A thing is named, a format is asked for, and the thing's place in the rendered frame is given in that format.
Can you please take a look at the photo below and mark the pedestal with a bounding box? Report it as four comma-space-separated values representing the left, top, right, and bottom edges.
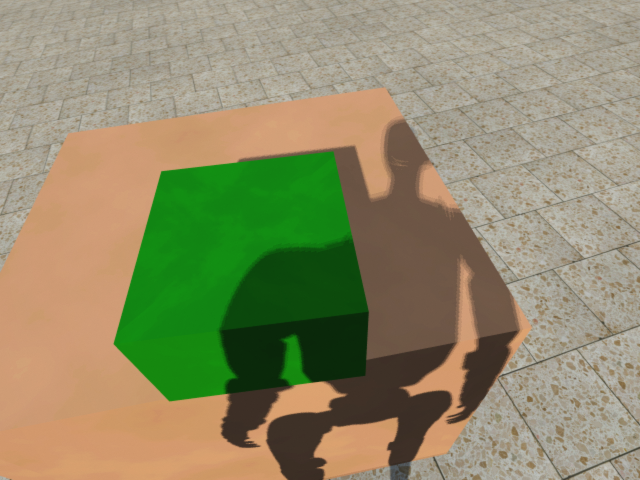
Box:
0, 87, 532, 480

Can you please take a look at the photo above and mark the carton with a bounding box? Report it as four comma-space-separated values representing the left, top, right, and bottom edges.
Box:
114, 151, 369, 401

